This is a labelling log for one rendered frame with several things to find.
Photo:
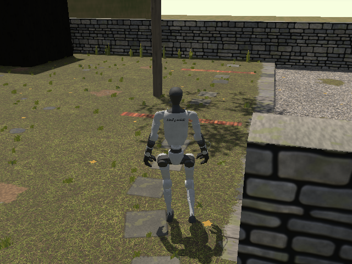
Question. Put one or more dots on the right robot forearm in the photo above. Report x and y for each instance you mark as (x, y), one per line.
(202, 145)

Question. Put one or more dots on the right robot hand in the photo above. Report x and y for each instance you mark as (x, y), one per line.
(203, 156)

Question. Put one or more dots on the right robot upper arm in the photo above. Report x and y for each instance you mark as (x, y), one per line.
(195, 125)

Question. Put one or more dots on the robot head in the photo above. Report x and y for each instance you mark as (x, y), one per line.
(175, 95)

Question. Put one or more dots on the left robot hand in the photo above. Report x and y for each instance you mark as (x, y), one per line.
(146, 159)

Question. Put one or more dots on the left robot upper arm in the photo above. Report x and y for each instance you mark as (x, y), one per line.
(156, 125)

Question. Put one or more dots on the left robot forearm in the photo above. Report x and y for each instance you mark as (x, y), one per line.
(149, 147)

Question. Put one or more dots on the left robot foot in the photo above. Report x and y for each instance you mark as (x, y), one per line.
(170, 217)

